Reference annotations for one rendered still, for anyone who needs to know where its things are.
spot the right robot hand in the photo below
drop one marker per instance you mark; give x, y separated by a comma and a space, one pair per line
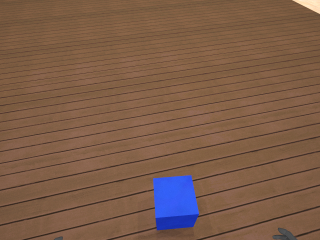
286, 235

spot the carton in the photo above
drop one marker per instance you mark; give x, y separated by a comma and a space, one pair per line
175, 202

